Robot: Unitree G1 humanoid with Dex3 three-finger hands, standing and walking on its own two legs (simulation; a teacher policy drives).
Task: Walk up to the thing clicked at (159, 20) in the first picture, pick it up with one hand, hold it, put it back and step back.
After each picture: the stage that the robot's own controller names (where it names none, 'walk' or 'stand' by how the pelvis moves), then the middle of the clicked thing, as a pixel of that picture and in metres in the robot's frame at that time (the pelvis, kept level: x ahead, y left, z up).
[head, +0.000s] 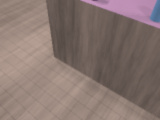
stand; out of the picture +0.83 -0.43 +0.12
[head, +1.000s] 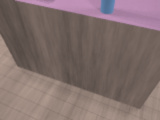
walk; out of the picture +0.80 -0.08 +0.15
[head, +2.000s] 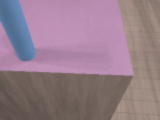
stand; (16, 29) +0.46 +0.24 +0.15
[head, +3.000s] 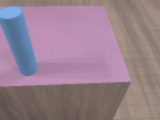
walk; (21, 45) +0.44 +0.22 +0.12
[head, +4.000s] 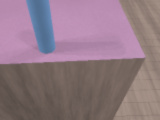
stand; (42, 22) +0.52 +0.15 +0.14
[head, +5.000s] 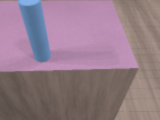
stand; (37, 32) +0.51 +0.19 +0.13
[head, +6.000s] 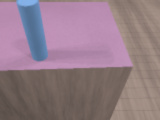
stand; (34, 32) +0.52 +0.19 +0.12
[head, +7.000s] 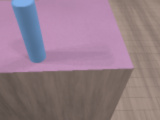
stand; (31, 33) +0.50 +0.20 +0.12
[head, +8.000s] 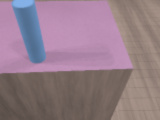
stand; (31, 34) +0.50 +0.20 +0.12
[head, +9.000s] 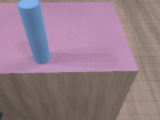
rise first; (36, 35) +0.50 +0.19 +0.12
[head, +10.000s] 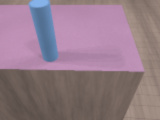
go down; (45, 33) +0.52 +0.19 +0.13
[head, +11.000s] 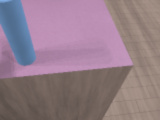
go down; (17, 33) +0.47 +0.18 +0.14
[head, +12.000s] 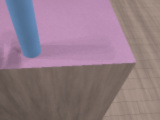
approach; (25, 25) +0.50 +0.17 +0.15
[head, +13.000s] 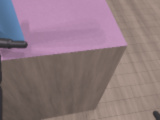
close; (1, 10) +0.51 +0.19 +0.18
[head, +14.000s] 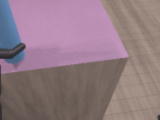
lift; (2, 27) +0.45 +0.20 +0.20
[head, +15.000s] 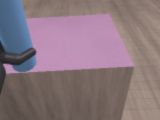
lift; (12, 28) +0.32 +0.17 +0.32
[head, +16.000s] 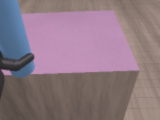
hold; (10, 33) +0.32 +0.18 +0.29
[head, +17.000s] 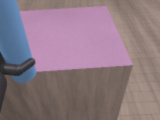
hold; (12, 40) +0.34 +0.18 +0.26
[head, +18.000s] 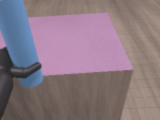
hold; (21, 45) +0.34 +0.17 +0.25
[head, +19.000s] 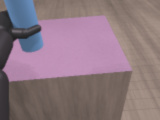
crouch; (21, 7) +0.41 +0.16 +0.33
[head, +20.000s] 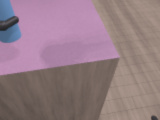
lower; out of the picture +0.51 +0.20 +0.25
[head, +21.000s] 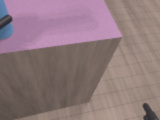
lower; out of the picture +0.54 +0.20 +0.19
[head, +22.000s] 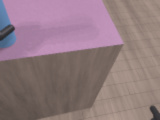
lower; out of the picture +0.51 +0.20 +0.18
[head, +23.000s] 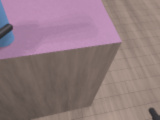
lower; out of the picture +0.52 +0.20 +0.18
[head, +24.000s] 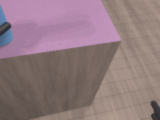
lower; out of the picture +0.52 +0.21 +0.18
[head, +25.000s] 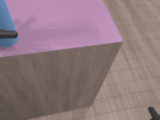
open; out of the picture +0.51 +0.20 +0.18
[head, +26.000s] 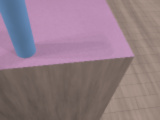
sink last; (17, 23) +0.49 +0.18 +0.17
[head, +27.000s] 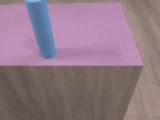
stand; (42, 30) +0.53 +0.20 +0.15
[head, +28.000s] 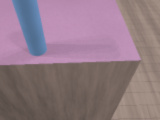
stand; (31, 23) +0.50 +0.18 +0.16
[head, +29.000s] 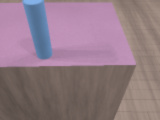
stand; (39, 31) +0.54 +0.18 +0.13
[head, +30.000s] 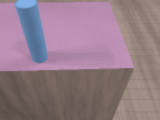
stand; (34, 34) +0.51 +0.19 +0.12
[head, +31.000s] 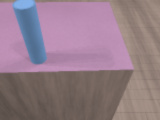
stand; (32, 35) +0.50 +0.20 +0.12
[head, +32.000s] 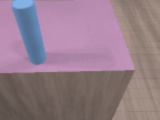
stand; (31, 35) +0.50 +0.20 +0.12
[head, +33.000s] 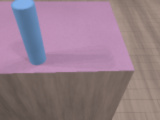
stand; (31, 36) +0.50 +0.20 +0.12
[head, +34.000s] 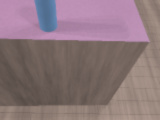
walk; out of the picture +0.58 +0.14 +0.16
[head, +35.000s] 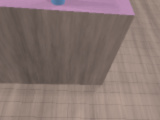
walk; out of the picture +0.81 +0.15 +0.13
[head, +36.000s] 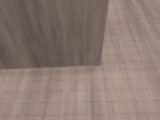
stand; out of the picture +1.12 +0.27 +0.14
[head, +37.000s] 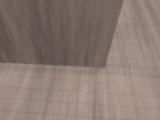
stand; out of the picture +1.12 +0.15 +0.14
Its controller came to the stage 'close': yes
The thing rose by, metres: 0.21
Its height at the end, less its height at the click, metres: +0.00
